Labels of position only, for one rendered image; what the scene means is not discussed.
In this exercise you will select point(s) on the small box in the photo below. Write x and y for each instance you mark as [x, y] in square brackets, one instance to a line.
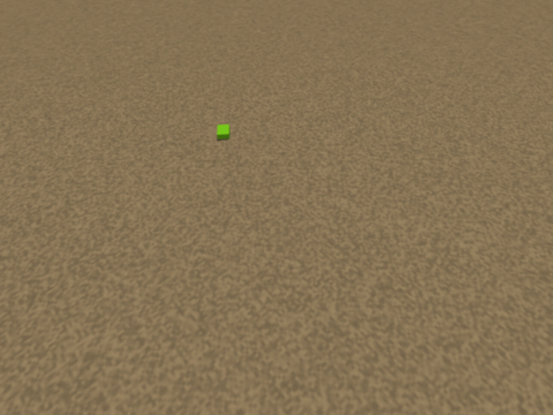
[223, 131]

